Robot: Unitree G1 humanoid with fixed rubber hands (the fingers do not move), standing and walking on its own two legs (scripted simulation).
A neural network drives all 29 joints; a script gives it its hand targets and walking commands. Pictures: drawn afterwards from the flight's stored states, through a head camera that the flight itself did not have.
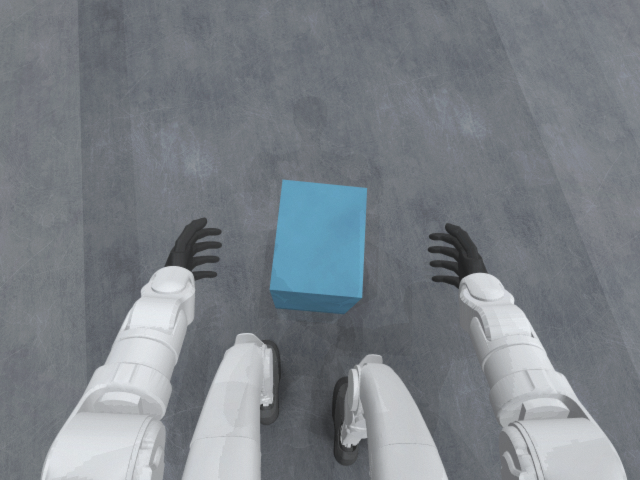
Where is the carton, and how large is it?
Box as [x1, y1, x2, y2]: [270, 180, 366, 313]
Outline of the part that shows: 282,180 270,282 270,292 275,307 344,313 361,298 366,188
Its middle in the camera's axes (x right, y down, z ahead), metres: -0.01 +0.04 +0.98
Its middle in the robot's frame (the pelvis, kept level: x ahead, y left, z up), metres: +0.49 +0.00 -0.53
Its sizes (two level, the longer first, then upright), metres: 0.249 0.191 0.295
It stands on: the floor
